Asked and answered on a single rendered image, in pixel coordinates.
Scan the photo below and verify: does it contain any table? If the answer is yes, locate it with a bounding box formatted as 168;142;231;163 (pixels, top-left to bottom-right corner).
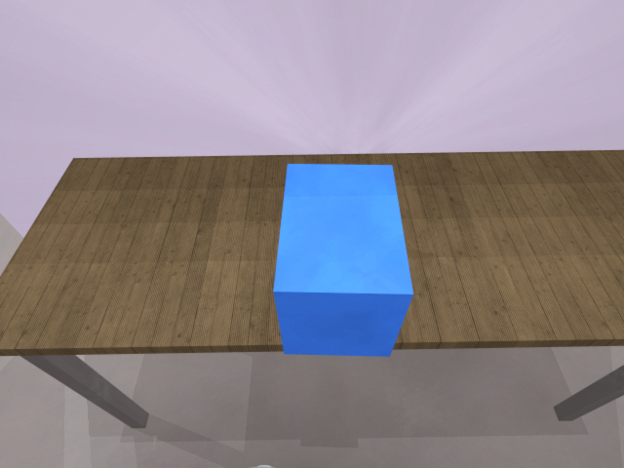
0;150;624;428

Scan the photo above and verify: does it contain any carton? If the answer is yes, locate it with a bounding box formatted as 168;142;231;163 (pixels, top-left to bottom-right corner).
273;164;413;357

